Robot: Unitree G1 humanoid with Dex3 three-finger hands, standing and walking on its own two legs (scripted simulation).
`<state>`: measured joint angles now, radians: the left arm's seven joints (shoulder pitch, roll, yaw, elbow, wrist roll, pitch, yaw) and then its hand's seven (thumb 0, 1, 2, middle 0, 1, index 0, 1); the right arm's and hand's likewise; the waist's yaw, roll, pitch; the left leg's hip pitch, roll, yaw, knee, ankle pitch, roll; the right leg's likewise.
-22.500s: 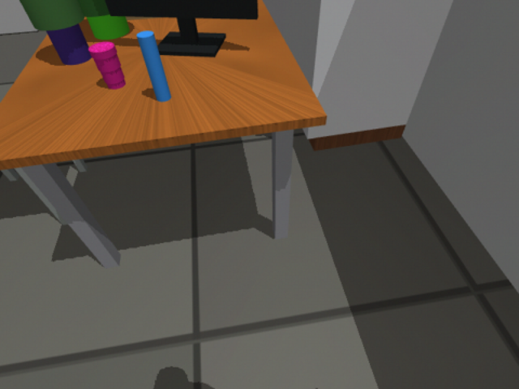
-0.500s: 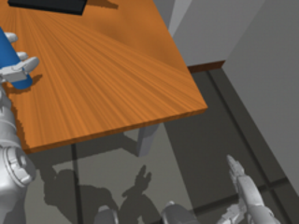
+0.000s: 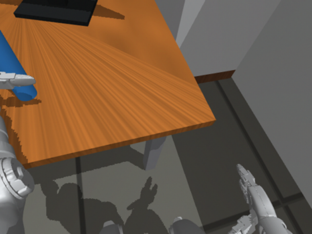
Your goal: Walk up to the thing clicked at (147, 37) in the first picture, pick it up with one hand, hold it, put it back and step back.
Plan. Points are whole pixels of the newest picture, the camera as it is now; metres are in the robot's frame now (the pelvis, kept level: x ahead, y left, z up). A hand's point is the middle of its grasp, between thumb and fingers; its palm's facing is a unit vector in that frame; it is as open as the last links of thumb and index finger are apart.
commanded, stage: withdraw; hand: left
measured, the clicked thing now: (7, 65) +0.52 +0.27 +0.12
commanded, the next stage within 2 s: rise in 0.08 s
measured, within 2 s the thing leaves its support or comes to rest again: neither
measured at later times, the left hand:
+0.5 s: hand out of the picture +0.41 +0.43 +0.15, palm faces +0.54 -0.79 -0.29, open 17.6 cm
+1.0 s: hand out of the picture +0.21 +0.30 +0.19, palm faces +0.49 -0.76 -0.41, open 17.4 cm
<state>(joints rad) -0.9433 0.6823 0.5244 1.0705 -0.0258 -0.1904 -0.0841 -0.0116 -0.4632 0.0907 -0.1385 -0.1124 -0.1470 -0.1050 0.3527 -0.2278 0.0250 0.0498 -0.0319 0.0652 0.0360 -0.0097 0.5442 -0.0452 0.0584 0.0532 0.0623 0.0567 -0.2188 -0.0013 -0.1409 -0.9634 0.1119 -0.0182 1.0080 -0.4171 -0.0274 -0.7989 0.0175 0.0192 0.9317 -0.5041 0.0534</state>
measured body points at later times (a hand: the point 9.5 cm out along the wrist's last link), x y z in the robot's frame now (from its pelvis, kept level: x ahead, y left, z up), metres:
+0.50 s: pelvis +0.00 +0.01 +0.02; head +0.07 +0.04 +0.47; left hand +0.38 +0.46 +0.17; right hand +0.16 -0.24 -0.03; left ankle +0.02 +0.13 -0.67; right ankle -0.04 -0.16 -0.67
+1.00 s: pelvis -0.02 +0.00 +0.03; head -0.01 -0.02 +0.48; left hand +0.17 +0.34 +0.21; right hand +0.15 -0.27 -0.02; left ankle +0.02 +0.13 -0.67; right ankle -0.04 -0.16 -0.67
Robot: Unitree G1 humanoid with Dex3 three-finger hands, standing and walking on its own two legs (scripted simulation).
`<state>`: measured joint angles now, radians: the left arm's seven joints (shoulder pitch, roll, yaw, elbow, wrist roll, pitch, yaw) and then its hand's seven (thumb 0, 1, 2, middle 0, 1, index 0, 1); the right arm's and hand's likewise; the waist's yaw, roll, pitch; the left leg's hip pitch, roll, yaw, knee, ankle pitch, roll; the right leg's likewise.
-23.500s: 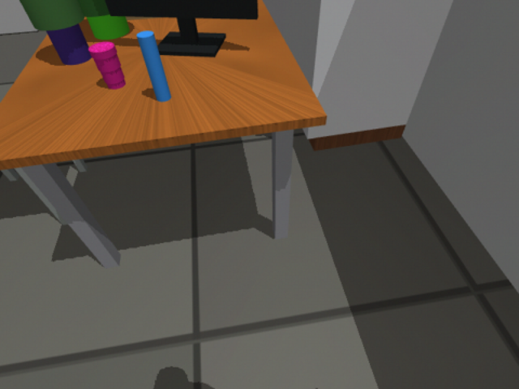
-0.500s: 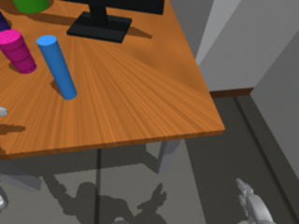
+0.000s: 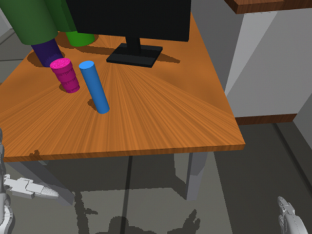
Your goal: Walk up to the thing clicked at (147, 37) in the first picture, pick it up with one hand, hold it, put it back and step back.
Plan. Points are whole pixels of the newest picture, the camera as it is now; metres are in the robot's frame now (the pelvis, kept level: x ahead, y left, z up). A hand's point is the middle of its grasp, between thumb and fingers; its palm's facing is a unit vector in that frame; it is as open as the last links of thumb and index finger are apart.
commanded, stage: sink last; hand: left
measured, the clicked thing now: (95, 89) +0.55 +0.25 +0.09
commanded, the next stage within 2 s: home in 0.36 s
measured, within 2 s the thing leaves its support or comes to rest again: neither
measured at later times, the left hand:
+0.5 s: hand (17, 186) +0.18 +0.28 +0.17, palm faces +0.48 -0.75 -0.46, open 17.5 cm
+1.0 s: hand (94, 223) +0.17 +0.20 -0.04, palm faces +0.18 -0.95 -0.24, open 17.6 cm
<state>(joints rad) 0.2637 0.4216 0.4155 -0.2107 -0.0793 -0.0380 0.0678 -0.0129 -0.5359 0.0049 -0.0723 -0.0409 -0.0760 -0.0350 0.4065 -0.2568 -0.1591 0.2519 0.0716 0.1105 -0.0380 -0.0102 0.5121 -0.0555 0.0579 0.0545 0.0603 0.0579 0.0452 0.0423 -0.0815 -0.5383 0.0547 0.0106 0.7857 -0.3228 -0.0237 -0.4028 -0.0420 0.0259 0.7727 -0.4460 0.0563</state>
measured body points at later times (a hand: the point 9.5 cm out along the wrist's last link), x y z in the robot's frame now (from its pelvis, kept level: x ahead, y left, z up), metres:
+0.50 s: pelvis -0.01 -0.02 +0.00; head -0.01 -0.04 +0.45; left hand +0.15 +0.32 +0.19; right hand +0.14 -0.29 -0.04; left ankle +0.05 +0.13 -0.71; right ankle -0.03 -0.16 -0.71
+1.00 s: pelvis +0.00 +0.00 +0.00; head +0.03 +0.00 +0.45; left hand +0.16 +0.25 -0.02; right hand +0.17 -0.24 -0.06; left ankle +0.05 +0.13 -0.71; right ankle -0.03 -0.16 -0.71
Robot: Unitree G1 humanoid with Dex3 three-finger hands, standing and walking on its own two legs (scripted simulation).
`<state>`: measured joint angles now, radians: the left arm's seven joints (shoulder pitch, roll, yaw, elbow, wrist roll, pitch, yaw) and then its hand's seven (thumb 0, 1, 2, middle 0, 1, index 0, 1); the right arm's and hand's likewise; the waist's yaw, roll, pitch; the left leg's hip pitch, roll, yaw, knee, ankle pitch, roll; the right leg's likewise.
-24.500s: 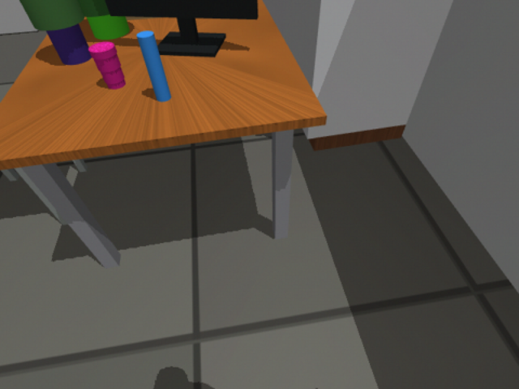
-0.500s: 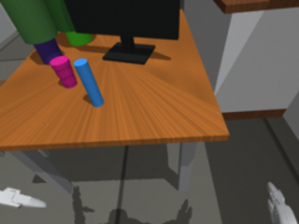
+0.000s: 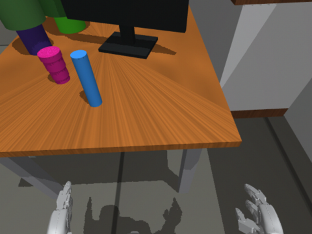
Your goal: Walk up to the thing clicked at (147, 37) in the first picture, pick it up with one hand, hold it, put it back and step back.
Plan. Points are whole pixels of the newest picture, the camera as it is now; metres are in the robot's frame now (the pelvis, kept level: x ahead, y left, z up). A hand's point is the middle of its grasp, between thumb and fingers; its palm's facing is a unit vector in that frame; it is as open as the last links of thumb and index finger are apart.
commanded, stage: home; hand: left
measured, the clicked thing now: (88, 81) +0.55 +0.25 +0.09
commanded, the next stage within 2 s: none
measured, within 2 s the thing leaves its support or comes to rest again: neither
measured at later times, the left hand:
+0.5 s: hand (103, 226) +0.17 +0.17 -0.07, palm faces +0.10 -0.96 -0.26, open 17.8 cm
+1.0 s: hand (103, 227) +0.17 +0.17 -0.07, palm faces +0.13 -0.95 -0.27, open 17.7 cm
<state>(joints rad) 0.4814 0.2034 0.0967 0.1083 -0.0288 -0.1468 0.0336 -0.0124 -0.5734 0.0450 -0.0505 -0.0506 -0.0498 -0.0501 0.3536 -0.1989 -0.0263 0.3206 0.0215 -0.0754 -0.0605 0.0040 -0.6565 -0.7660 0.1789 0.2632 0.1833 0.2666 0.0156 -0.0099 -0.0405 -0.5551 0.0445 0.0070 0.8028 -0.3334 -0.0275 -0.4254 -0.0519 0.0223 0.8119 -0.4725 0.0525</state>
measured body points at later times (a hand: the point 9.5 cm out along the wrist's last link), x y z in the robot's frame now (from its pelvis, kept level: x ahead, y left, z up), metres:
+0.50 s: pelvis +0.00 +0.00 -0.01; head +0.04 +0.00 +0.44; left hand +0.16 +0.22 -0.06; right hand +0.15 -0.25 -0.10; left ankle +0.05 +0.14 -0.70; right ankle -0.03 -0.15 -0.70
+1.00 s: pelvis +0.00 -0.01 -0.01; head +0.03 -0.01 +0.44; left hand +0.16 +0.22 -0.05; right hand +0.17 -0.25 -0.09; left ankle +0.05 +0.14 -0.70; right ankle -0.03 -0.15 -0.70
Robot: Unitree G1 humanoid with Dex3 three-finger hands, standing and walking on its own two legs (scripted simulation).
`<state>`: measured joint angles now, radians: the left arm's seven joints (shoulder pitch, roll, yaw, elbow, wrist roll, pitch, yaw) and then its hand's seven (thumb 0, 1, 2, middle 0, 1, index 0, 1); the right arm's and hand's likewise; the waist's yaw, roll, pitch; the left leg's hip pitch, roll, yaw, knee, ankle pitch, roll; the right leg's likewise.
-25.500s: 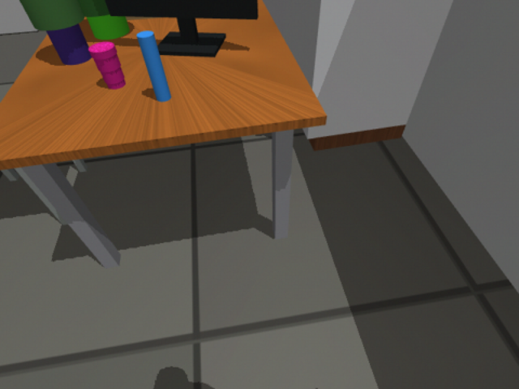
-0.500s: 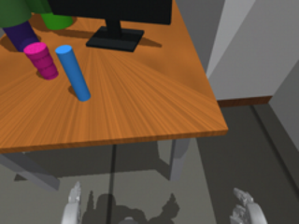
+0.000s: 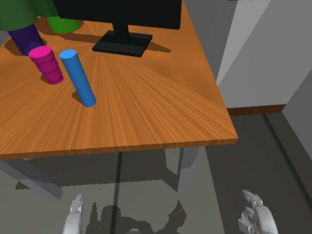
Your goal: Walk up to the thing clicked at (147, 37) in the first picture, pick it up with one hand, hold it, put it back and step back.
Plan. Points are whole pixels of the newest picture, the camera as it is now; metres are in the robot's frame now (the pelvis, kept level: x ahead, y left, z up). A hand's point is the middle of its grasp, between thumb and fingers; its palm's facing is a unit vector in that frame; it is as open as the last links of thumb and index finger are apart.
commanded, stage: home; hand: left
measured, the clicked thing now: (80, 81) +0.55 +0.26 +0.10
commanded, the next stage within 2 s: stand in 1.34 s
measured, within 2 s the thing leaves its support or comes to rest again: neither
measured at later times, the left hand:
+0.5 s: hand (96, 229) +0.16 +0.18 -0.06, palm faces +0.12 -0.95 -0.28, open 17.7 cm
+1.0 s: hand (96, 231) +0.16 +0.18 -0.06, palm faces +0.12 -0.95 -0.29, open 17.7 cm
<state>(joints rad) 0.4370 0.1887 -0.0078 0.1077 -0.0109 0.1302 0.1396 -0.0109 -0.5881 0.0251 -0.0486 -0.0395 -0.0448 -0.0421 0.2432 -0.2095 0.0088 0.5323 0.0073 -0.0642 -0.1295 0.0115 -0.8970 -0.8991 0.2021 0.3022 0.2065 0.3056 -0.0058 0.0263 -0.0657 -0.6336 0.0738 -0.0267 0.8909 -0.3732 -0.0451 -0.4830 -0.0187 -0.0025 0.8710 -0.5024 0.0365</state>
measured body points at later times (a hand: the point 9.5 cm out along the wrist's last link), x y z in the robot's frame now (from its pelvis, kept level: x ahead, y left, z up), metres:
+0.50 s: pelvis +0.00 +0.00 +0.00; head +0.02 +0.00 +0.45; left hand +0.16 +0.23 -0.04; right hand +0.16 -0.24 -0.08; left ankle +0.04 +0.15 -0.69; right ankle -0.03 -0.14 -0.69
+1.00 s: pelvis +0.00 +0.00 -0.01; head +0.02 +0.00 +0.44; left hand +0.15 +0.23 -0.04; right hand +0.16 -0.24 -0.08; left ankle +0.04 +0.15 -0.69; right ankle -0.03 -0.14 -0.69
